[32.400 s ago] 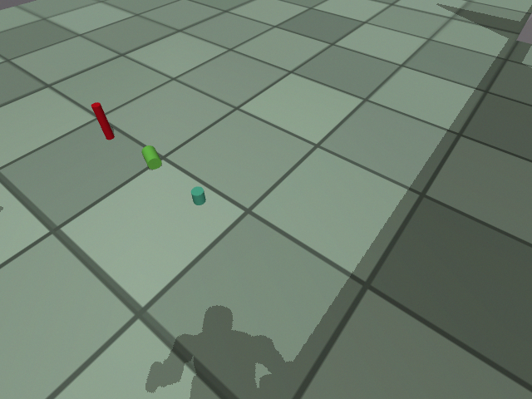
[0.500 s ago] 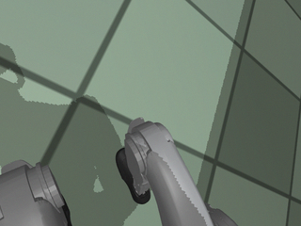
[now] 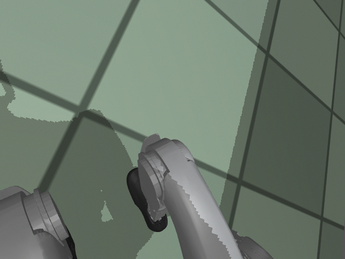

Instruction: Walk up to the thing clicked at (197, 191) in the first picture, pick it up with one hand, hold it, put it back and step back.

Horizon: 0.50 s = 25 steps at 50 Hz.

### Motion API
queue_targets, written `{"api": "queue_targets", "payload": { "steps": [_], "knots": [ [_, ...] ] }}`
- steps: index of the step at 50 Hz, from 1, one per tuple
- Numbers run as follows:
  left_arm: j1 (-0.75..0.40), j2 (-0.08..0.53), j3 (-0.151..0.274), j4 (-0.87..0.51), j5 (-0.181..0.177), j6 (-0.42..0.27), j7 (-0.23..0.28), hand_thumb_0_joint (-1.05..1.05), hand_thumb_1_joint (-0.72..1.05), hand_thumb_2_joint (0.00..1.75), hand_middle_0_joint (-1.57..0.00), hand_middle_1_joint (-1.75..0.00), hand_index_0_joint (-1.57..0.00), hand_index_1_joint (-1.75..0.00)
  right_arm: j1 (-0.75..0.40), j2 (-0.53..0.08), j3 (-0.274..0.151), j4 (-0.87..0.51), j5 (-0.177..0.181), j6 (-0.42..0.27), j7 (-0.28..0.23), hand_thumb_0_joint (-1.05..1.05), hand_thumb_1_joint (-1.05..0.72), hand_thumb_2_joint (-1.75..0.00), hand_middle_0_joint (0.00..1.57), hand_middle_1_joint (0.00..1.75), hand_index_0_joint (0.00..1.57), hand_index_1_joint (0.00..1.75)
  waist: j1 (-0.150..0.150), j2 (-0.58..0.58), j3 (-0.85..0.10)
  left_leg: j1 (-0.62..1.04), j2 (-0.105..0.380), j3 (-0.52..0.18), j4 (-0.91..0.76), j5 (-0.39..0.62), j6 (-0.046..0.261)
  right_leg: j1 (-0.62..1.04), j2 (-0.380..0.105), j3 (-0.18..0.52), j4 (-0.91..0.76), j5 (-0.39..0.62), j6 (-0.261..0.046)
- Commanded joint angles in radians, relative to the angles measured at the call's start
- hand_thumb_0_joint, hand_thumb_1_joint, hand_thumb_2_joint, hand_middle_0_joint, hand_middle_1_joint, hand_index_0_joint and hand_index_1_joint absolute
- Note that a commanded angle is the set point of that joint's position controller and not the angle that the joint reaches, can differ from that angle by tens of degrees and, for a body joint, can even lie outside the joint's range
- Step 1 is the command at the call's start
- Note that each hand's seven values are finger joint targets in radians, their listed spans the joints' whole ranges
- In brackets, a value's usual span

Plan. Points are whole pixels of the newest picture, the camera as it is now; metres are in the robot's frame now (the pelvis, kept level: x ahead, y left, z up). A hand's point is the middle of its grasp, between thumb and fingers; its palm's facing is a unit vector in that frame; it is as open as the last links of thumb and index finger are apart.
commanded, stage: open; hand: left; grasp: from above
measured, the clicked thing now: out of the picture +0.49 +0.28 -0.28
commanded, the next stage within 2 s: withdraw in 0.68 s
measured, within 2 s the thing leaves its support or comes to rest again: neither
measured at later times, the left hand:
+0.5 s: hand out of the picture +0.48 +0.28 -0.26, palm faces -0.46 -0.13 -0.88, open 13.5 cm
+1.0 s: hand out of the picture +0.49 +0.28 -0.24, palm faces -0.38 -0.12 -0.92, open 13.9 cm
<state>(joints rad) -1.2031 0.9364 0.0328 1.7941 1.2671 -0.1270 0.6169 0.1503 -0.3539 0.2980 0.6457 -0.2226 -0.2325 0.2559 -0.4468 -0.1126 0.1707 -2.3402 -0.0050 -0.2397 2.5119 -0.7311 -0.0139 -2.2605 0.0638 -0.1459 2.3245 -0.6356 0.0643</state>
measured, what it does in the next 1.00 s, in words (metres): stands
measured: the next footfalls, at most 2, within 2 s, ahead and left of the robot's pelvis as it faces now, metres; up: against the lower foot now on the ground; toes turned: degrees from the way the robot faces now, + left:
none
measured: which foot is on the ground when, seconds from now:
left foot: down 0.00-1.00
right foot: down 0.00-1.00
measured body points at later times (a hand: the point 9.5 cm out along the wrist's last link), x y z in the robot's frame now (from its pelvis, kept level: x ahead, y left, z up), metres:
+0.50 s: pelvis +0.00 +0.00 +0.00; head +0.30 +0.12 +0.32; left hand +0.50 +0.28 -0.21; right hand +0.02 -0.25 -0.04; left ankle +0.06 +0.13 -0.28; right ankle +0.12 -0.12 -0.28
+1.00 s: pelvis +0.00 +0.00 +0.01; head +0.29 +0.11 +0.33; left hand +0.51 +0.28 -0.18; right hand +0.02 -0.25 -0.04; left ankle +0.06 +0.13 -0.28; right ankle +0.12 -0.12 -0.28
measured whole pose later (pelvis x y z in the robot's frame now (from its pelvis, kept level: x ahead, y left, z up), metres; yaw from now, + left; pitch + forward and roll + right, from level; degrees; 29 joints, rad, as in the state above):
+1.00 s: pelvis +0.00 +0.00 +0.01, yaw +0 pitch +32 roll -14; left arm -1.13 0.91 0.06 1.59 1.24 -0.10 0.57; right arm 0.20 -0.35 0.28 0.63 -0.22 -0.21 0.26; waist -0.42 -0.10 0.16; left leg -2.33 -0.01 -0.24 2.48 -0.73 -0.02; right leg -2.25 0.06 -0.15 2.29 -0.64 0.05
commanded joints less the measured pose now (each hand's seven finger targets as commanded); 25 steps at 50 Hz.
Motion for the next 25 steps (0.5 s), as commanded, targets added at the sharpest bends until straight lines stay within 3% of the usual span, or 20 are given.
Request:
{"api": "queue_targets", "payload": {
  "steps": [1,6,9,11,12,13,14,19,21,25],
  "knots": [
    [-0.267,0.180,0.007,-0.081,-0.008,0.010,0.037,0.00,-0.22,0.79,-0.31,-0.89,-0.33,-0.87,0.235,-0.332,-0.093,0.027,0.002,0.006,-0.011,0.00,-0.90,-0.90,0.20,0.30,0.20,0.30,-0.070,0.509,-0.636,0.455,0.038,0.090,-0.258,0.230,0.025,0.417,0.030,-0.122,-0.186,0.258,-0.084],
    [-0.294,0.189,0.007,-0.165,-0.024,0.011,0.025,0.00,-0.33,0.82,-0.20,-0.95,-0.23,-0.92,0.232,-0.332,-0.096,0.019,0.009,0.008,-0.015,0.00,-0.90,-0.90,0.20,0.30,0.20,0.30,-0.046,0.579,-0.710,0.533,0.041,0.078,-0.278,0.271,0.011,0.417,0.028,-0.126,-0.175,0.278,-0.091],
    [-0.241,0.171,0.000,-0.096,-0.020,0.015,0.010,0.00,-0.38,0.86,-0.17,-0.97,-0.19,-0.95,0.239,-0.333,-0.087,0.018,0.004,0.008,-0.007,0.00,-0.90,-0.90,0.20,0.30,0.20,0.30,-0.075,0.521,-0.634,0.472,0.039,0.084,-0.257,0.260,0.020,0.416,0.030,-0.127,-0.180,0.276,-0.086],
    [-0.254,0.194,0.008,-0.122,-0.031,0.011,0.007,0.00,-0.41,0.88,-0.14,-1.00,-0.16,-0.98,0.236,-0.333,-0.091,0.011,0.008,0.015,-0.015,0.00,-0.90,-0.90,0.20,0.30,0.20,0.30,-0.061,0.506,-0.645,0.438,0.037,0.095,-0.261,0.229,0.026,0.446,0.033,-0.118,-0.202,0.253,-0.085],
    [-0.287,0.173,-0.011,-0.160,-0.034,0.008,0.001,0.00,-0.44,0.90,-0.13,-1.01,-0.15,-0.99,0.237,-0.331,-0.092,0.003,0.009,0.013,-0.015,0.00,-0.90,-0.90,0.20,0.30,0.20,0.30,-0.061,0.532,-0.645,0.457,0.036,0.096,-0.267,0.230,0.024,0.437,0.031,-0.116,-0.199,0.250,-0.088],
    [-0.278,0.197,0.013,-0.158,-0.035,0.008,0.001,0.00,-0.45,0.91,-0.11,-1.03,-0.13,-1.01,0.249,-0.334,-0.092,0.019,0.006,0.015,-0.016,0.00,-0.90,-0.90,0.20,0.30,0.20,0.30,-0.059,0.536,-0.662,0.482,0.039,0.091,-0.264,0.251,0.021,0.440,0.029,-0.121,-0.198,0.266,-0.088],
    [-0.263,0.185,-0.004,-0.151,-0.033,0.006,0.000,0.00,-0.47,0.94,-0.11,-1.03,-0.12,-1.01,0.239,-0.333,-0.090,0.013,0.008,0.016,-0.018,0.00,-0.90,-0.90,0.20,0.30,0.20,0.30,-0.055,0.532,-0.670,0.481,0.041,0.090,-0.266,0.253,0.019,0.443,0.035,-0.123,-0.195,0.267,-0.089],
    [-0.267,0.196,0.004,-0.167,-0.026,-0.006,-0.004,0.00,-0.47,0.97,-0.08,-1.08,-0.10,-1.06,0.257,-0.327,-0.084,0.014,0.007,0.021,-0.019,0.00,-0.90,-0.90,0.20,0.30,0.20,0.30,-0.063,0.531,-0.685,0.496,0.040,0.087,-0.255,0.288,0.018,0.457,0.031,-0.126,-0.190,0.297,-0.087],
    [-0.270,0.180,-0.011,-0.159,-0.029,-0.007,-0.004,0.00,-0.48,0.95,-0.07,-1.07,-0.09,-1.05,0.252,-0.328,-0.084,0.014,0.004,0.019,-0.018,0.00,-0.90,-0.90,0.20,0.30,0.20,0.30,-0.073,0.532,-0.663,0.499,0.042,0.087,-0.253,0.284,0.019,0.452,0.032,-0.125,-0.192,0.297,-0.086],
    [-0.257,0.192,-0.002,-0.151,-0.026,-0.007,0.010,0.00,-0.48,0.96,-0.07,-1.09,-0.09,-1.06,0.245,-0.333,-0.088,0.016,0.006,0.023,-0.025,0.00,-0.90,-0.90,0.20,0.30,0.20,0.30,-0.057,0.543,-0.656,0.491,0.039,0.085,-0.273,0.251,0.016,0.426,0.031,-0.128,-0.199,0.265,-0.090]
  ]
}}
